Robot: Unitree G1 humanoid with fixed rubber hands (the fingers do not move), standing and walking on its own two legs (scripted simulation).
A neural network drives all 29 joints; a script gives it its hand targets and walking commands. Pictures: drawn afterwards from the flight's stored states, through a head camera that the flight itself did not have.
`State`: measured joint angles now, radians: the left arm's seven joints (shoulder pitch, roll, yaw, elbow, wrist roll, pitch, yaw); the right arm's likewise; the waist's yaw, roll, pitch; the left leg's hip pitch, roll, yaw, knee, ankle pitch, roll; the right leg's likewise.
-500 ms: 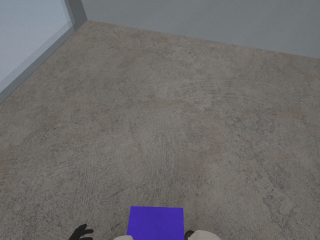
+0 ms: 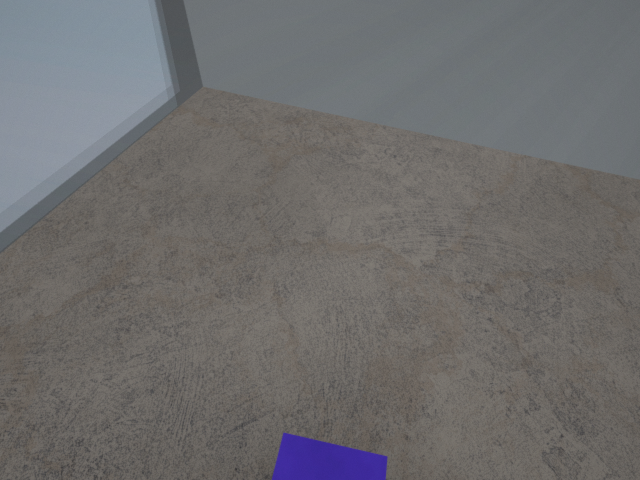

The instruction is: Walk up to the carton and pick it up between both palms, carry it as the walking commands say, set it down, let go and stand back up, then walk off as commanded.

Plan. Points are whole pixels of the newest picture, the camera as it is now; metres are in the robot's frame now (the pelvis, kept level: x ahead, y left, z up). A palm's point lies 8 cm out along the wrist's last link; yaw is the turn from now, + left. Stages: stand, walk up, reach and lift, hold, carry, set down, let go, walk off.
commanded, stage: stand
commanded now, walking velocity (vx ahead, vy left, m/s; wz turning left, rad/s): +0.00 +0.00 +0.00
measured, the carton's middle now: out of the picture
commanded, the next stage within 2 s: none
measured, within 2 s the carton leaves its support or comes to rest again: neither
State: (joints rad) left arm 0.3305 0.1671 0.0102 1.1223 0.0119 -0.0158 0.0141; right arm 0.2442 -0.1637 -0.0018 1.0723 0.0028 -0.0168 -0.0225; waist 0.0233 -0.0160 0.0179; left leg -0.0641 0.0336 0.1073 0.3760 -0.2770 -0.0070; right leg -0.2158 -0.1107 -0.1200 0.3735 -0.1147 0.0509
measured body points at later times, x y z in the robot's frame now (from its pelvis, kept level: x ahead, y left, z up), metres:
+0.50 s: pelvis +0.02 +0.00 +0.00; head +0.02 +0.00 +0.45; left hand +0.00 +0.22 -0.16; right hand -0.01 -0.22 -0.16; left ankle -0.04 +0.11 -0.74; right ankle +0.05 -0.15 -0.74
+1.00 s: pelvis +0.02 +0.00 +0.00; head +0.03 +0.00 +0.45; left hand -0.01 +0.21 -0.16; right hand -0.02 -0.21 -0.16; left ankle -0.04 +0.11 -0.74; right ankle +0.05 -0.15 -0.74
